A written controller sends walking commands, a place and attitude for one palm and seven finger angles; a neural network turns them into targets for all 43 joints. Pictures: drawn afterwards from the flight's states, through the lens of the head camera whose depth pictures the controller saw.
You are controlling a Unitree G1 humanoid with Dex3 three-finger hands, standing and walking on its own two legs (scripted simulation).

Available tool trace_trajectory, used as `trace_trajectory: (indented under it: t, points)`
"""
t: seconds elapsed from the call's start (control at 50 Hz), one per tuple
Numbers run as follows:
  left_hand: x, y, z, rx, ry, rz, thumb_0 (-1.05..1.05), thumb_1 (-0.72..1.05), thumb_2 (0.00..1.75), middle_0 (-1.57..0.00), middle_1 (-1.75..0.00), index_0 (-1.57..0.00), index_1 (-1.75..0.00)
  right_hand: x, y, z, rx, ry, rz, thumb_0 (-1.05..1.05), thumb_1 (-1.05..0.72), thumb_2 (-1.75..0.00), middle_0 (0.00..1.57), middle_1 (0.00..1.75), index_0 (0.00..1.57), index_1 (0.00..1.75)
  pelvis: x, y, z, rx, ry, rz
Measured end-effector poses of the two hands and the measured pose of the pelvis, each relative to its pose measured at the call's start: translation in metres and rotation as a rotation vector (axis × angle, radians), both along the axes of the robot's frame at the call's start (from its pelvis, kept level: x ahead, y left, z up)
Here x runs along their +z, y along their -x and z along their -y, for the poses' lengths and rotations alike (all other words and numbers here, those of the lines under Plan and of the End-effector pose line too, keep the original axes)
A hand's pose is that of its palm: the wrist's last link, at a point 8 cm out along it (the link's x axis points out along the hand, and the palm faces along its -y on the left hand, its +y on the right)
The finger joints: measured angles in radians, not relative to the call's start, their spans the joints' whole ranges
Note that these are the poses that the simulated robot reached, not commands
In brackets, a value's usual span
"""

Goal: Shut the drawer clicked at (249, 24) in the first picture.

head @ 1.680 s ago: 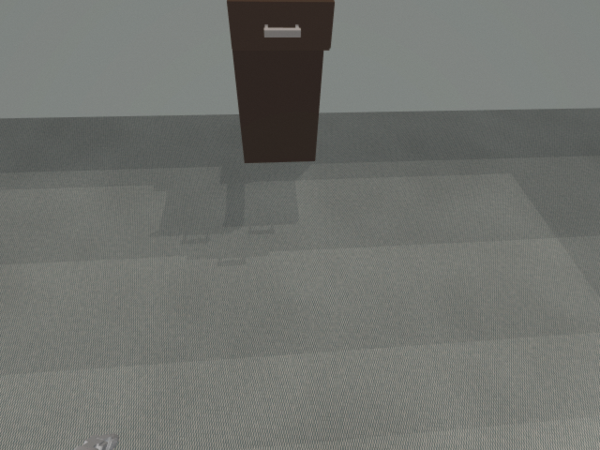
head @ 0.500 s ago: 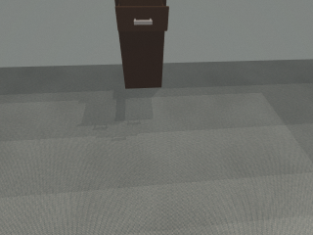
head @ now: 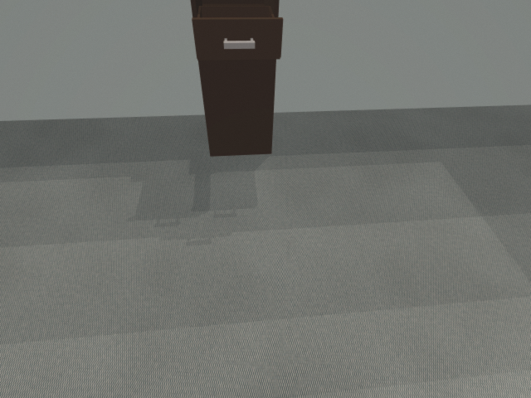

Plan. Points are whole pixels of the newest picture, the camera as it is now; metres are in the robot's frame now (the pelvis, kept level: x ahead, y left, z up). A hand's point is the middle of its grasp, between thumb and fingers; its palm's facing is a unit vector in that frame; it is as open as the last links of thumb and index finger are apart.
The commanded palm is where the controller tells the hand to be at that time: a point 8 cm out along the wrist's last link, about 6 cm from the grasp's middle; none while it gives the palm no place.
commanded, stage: walk to a spot facing it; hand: left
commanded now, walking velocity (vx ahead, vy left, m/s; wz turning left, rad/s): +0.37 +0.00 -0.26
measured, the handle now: (239, 42) +1.27 +0.18 +0.02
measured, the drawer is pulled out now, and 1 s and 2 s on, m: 0.30 0.30 0.30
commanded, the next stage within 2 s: turn to face it in 1.64 s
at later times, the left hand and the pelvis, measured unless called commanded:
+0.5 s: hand out of the picture +0.03 +0.17 -0.18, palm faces +0.02 -0.99 -0.11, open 7.4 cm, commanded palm none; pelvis +0.16 +0.02 -0.02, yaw -5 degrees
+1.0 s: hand (228, 229) +0.54 +0.13 -0.17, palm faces -0.31 -0.93 -0.21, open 7.4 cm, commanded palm none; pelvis +0.36 -0.01 -0.02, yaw -16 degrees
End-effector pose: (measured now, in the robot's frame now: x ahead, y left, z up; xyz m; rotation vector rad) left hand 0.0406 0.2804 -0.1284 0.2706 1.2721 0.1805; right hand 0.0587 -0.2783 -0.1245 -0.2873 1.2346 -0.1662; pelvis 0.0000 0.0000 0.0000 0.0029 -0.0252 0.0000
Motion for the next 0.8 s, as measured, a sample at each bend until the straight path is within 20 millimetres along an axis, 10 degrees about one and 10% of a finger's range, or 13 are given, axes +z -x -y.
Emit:
trace_trajectory:
  t: [0.28,0.5,0.6,0.8]
  points:
    - [-0.032,0.013,0.067,0.091,0.127,-0.142,0.01,0.91,0.9,-0.2,-0.3,-0.2,-0.3,-0.038,0.027,-0.035,-0.123,-0.117,-0.219,0.01,-0.91,-0.9,0.21,0.3,0.21,0.29,-0.02,-0.074,0.012,-0.023,0.015,-0.018]
    - [-0.029,0.008,0.056,0.12,0.191,-0.42,0.01,0.9,0.9,-0.2,-0.3,-0.2,-0.3,-0.016,-0.178,-0.065,-0.074,-0.1,0.141,0.01,-0.91,-0.9,0.2,0.3,0.2,0.29,-0.021,-0.157,-0.023,-0.09,0.016,-0.028]
    - [-0.043,-0.078,0.019,0.045,0.153,-0.347,0.01,0.91,0.9,-0.2,-0.3,-0.2,-0.3,-0.013,-0.212,-0.08,-0.128,-0.082,0.213,0.0,-0.91,-0.9,0.2,0.3,0.2,0.29,-0.024,-0.196,-0.037,-0.15,0.009,0.004]
    - [-0.011,-0.33,0.018,-0.15,0.12,0.067,0.01,0.91,0.9,-0.19,-0.3,-0.19,-0.3,-0.012,-0.169,-0.08,-0.313,-0.084,-0.018,-0.01,-0.95,-0.9,0.21,0.3,0.21,0.3,-0.003,-0.271,-0.036,-0.212,-0.021,-0.006]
